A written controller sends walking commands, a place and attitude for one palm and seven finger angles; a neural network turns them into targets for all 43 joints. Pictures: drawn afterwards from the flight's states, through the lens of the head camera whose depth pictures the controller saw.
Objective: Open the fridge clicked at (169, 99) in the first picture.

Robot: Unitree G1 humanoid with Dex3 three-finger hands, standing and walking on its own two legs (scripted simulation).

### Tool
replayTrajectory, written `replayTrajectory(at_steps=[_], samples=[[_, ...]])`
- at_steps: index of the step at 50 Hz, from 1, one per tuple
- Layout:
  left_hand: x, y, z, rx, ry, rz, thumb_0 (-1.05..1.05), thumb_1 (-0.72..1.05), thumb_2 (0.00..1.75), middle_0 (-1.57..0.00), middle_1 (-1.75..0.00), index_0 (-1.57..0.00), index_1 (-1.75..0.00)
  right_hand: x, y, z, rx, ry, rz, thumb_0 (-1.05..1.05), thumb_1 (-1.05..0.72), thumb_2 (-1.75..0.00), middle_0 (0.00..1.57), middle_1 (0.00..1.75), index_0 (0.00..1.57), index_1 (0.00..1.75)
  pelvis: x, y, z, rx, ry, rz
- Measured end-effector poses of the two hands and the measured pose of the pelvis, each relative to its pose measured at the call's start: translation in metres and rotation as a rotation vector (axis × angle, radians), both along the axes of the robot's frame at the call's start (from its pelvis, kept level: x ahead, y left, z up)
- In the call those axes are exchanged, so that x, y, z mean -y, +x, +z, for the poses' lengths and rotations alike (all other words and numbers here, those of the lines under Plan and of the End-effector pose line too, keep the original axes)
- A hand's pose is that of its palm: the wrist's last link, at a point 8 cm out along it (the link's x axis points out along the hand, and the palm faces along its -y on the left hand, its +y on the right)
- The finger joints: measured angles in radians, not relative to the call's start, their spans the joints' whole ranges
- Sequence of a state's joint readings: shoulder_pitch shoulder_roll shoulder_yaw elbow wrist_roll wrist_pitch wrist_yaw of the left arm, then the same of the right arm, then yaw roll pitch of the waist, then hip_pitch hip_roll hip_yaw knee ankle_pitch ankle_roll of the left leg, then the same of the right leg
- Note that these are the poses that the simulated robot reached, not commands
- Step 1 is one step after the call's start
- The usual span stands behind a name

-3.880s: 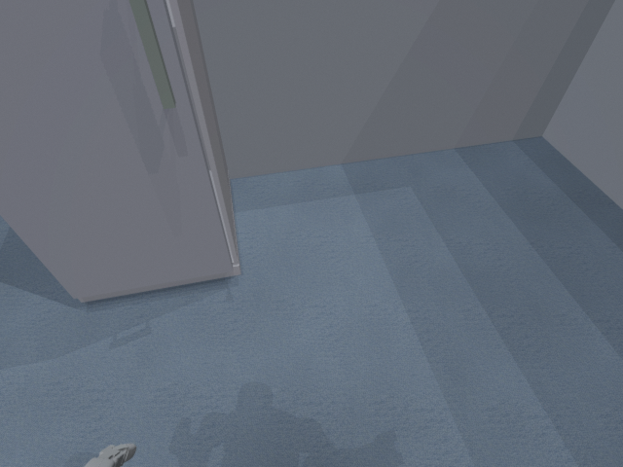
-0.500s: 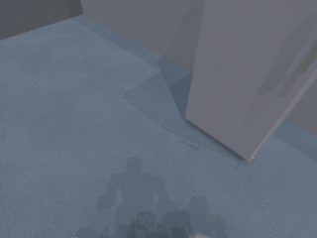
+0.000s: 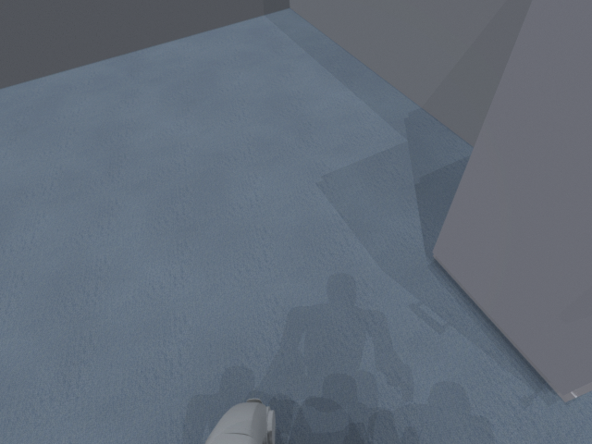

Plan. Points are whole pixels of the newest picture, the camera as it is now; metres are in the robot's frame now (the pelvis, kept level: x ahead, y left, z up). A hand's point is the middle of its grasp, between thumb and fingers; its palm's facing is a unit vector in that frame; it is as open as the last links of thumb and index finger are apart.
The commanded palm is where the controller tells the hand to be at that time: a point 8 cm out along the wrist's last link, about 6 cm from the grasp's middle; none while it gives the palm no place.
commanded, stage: walk to a spot facing it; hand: right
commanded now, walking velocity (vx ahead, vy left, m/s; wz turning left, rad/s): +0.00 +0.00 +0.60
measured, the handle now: out of the picture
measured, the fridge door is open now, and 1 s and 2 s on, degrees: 0 0 0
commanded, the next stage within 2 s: none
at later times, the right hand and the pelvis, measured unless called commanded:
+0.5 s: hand (422, 378) +0.25 -0.17 -0.16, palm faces -0.25 +0.94 -0.23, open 7.4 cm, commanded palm none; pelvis +0.12 -0.01 -0.01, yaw +18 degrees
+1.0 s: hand (416, 330) +0.34 -0.18 -0.17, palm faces -0.56 +0.80 -0.20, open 7.4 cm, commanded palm none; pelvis +0.15 -0.05 +0.00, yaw +37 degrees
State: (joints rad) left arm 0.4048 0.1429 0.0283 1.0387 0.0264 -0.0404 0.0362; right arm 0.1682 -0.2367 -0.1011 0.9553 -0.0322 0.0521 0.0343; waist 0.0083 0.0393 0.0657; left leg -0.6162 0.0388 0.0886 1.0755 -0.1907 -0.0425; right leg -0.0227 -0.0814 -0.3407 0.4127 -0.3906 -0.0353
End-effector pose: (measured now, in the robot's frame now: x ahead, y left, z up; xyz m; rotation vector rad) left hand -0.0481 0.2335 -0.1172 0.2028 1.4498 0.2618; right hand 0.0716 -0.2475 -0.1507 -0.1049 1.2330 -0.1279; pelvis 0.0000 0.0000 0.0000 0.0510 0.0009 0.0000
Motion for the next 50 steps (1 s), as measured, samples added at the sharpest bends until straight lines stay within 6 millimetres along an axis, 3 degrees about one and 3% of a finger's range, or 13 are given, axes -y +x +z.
replayTrajectory(at_steps=[6, 10, 14, 20, 24, 29, 33, 41, 46, 50], samples=[[0.015, -0.017, -0.022, -0.12, -0.063, 0.146, 0.01, 0.91, 0.9, -0.2, -0.3, -0.2, -0.3, -0.029, 0.1, -0.006, 0.057, -0.006, 0.154, 0.01, -0.91, -0.9, 0.19, 0.3, 0.19, 0.29, -0.004, 0.041, -0.017, 0.001, -0.02, 0.08], [0.011, 0.004, -0.042, -0.132, -0.103, 0.205, 0.01, 0.91, 0.9, -0.2, -0.3, -0.2, -0.3, -0.046, 0.148, -0.009, 0.139, -0.029, 0.205, 0.01, -0.91, -0.89, 0.19, 0.3, 0.19, 0.29, -0.015, 0.069, -0.031, 0.013, -0.04, 0.132], [-0.003, 0.071, -0.043, 0.019, -0.089, 0.204, 0.01, 0.91, 0.9, -0.2, -0.3, -0.2, -0.3, -0.048, 0.161, 0.0, 0.116, -0.056, 0.221, 0.0, -0.91, -0.89, 0.2, 0.3, 0.2, 0.29, -0.018, 0.084, -0.022, 0.035, -0.041, 0.176], [-0.019, 0.175, -0.024, 0.293, -0.054, 0.17, 0.01, 0.91, 0.9, -0.2, -0.3, -0.2, -0.3, -0.041, 0.172, 0.015, 0.055, -0.084, 0.282, 0.01, -0.9, -0.89, 0.2, 0.3, 0.2, 0.29, -0.008, 0.102, -0.008, 0.004, -0.059, 0.249], [-0.019, 0.214, -0.014, 0.376, -0.031, 0.156, 0.01, 0.91, 0.9, -0.2, -0.3, -0.2, -0.3, -0.03, 0.184, 0.018, 0.045, -0.084, 0.305, 0.01, -0.9, -0.89, 0.2, 0.3, 0.2, 0.3, 0.004, 0.114, -0.006, -0.014, -0.068, 0.299], [-0.008, 0.233, -0.006, 0.394, 0.016, 0.166, 0.0, 0.91, 0.9, -0.2, -0.3, -0.2, -0.3, -0.006, 0.201, 0.01, 0.034, -0.075, 0.317, 0.01, -0.9, -0.89, 0.2, 0.3, 0.2, 0.3, 0.026, 0.13, -0.009, -0.029, -0.057, 0.357], [0.007, 0.226, 0.003, 0.381, 0.065, 0.198, 0.01, 0.91, 0.9, -0.2, -0.3, -0.2, -0.3, 0.015, 0.218, -0.004, 0.01, -0.064, 0.334, 0.01, -0.9, -0.89, 0.2, 0.3, 0.2, 0.3, 0.043, 0.14, -0.011, -0.02, -0.057, 0.406], [0.036, 0.168, 0.018, 0.296, 0.108, 0.344, 0.01, 0.9, 0.9, -0.2, -0.3, -0.2, -0.3, 0.025, 0.25, 0.003, -0.036, -0.056, 0.466, 0.01, -0.91, -0.89, 0.2, 0.3, 0.19, 0.29, 0.059, 0.154, 0.003, -0.009, -0.006, 0.525], [0.054, 0.121, 0.011, 0.231, 0.091, 0.467, 0.01, 0.9, 0.9, -0.2, -0.3, -0.2, -0.3, 0.007, 0.271, 0.005, -0.043, -0.058, 0.553, 0.01, -0.91, -0.89, 0.19, 0.3, 0.19, 0.29, 0.06, 0.154, 0.003, -0.004, -0.002, 0.594], [0.069, 0.077, -0.001, 0.166, 0.057, 0.577, 0.01, 0.9, 0.9, -0.2, -0.3, -0.2, -0.3, -0.027, 0.29, 0.008, -0.019, -0.057, 0.646, 0.01, -0.91, -0.9, 0.19, 0.3, 0.19, 0.29, 0.054, 0.15, 0.0, 0.001, -0.012, 0.653]])
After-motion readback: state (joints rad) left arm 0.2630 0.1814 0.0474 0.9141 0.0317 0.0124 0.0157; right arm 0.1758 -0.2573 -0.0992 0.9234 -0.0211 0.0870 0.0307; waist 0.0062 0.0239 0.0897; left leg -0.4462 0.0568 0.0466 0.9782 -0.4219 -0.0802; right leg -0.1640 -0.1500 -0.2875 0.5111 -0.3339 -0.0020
